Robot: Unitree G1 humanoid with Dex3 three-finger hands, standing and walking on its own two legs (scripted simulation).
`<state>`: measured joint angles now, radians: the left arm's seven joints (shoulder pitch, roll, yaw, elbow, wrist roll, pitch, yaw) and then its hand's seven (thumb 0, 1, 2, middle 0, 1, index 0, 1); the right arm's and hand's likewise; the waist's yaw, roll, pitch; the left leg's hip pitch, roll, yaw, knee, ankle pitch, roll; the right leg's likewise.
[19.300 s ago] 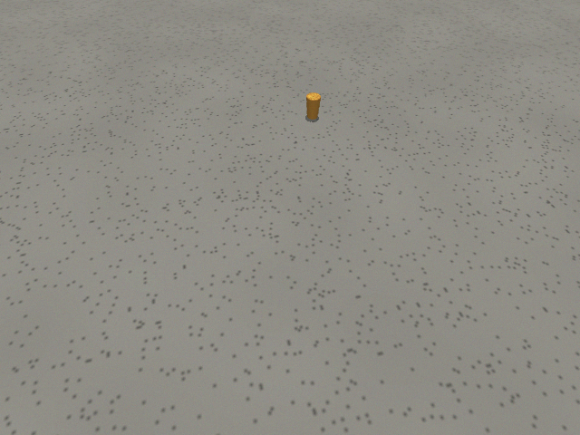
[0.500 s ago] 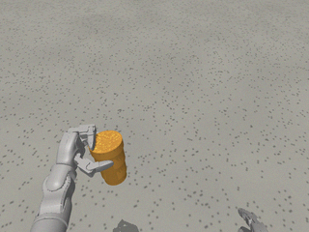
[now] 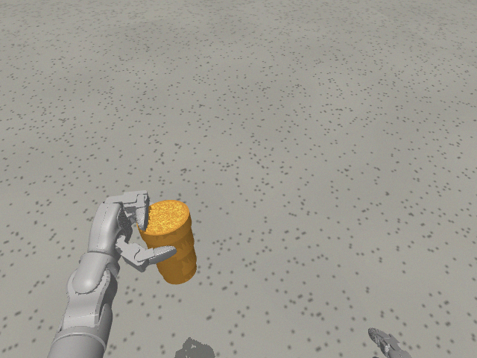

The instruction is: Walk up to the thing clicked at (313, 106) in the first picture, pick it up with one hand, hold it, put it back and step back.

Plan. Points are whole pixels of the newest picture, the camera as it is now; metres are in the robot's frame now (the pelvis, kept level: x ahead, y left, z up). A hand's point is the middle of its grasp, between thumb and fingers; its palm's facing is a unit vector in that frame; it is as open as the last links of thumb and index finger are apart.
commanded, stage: hold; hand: left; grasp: from the side
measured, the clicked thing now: (172, 245) +0.31 +0.13 -0.01
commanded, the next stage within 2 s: crouch in 1.22 s
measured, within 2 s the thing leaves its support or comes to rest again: neither
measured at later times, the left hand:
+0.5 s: hand (150, 226) +0.32 +0.16 +0.04, palm faces -0.09 -1.00 -0.03, open 7.2 cm
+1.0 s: hand (150, 230) +0.31 +0.15 +0.05, palm faces -0.09 -1.00 -0.03, open 7.3 cm
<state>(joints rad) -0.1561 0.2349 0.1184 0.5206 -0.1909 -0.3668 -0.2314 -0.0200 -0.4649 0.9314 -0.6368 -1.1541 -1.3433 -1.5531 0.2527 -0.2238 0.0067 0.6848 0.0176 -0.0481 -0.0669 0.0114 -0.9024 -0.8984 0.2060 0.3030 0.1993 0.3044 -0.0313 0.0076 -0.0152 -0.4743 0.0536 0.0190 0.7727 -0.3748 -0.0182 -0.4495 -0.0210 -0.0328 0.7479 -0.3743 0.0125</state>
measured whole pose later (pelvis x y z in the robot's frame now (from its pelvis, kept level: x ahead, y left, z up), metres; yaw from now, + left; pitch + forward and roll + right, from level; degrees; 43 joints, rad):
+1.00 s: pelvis -0.01 +0.00 +0.00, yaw +0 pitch +4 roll -1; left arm -0.16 0.23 0.11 0.53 -0.19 -0.37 -0.22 -0.02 -0.46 0.93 -0.63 -1.16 -1.30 -1.48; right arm 0.25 -0.23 0.00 0.69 0.02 -0.05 -0.06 0.01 -0.91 -0.90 0.21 0.30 0.20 0.30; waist -0.03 0.01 -0.02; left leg -0.48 0.05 0.02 0.78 -0.36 -0.02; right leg -0.45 -0.02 -0.03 0.75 -0.36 0.01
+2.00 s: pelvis -0.04 +0.00 -0.17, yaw -1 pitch +29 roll -2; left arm -0.48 0.29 0.26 0.97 -0.14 -0.74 -0.23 -0.02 -0.45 0.93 -0.64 -1.13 -1.28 -1.43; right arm 0.19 -0.26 -0.01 0.69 -0.07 -0.07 0.03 0.01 -0.89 -0.90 0.20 0.30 0.20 0.30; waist -0.10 0.00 -0.19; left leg -1.48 0.06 -0.04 1.60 -0.62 -0.02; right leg -1.45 -0.02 -0.04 1.58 -0.63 0.00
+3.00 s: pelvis -0.09 +0.00 -0.43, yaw -7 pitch +27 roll -8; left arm -0.80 0.60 0.48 1.24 -0.05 -0.77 -0.20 -0.01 -0.47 0.96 -0.64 -1.14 -1.29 -1.44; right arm 0.10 -0.31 0.16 0.72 -0.19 0.01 0.12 0.00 -0.91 -0.91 0.21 0.30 0.20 0.30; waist -0.23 -0.06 0.03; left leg -2.28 0.04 -0.19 2.46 -0.68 -0.03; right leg -2.20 0.00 -0.11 2.37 -0.66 0.01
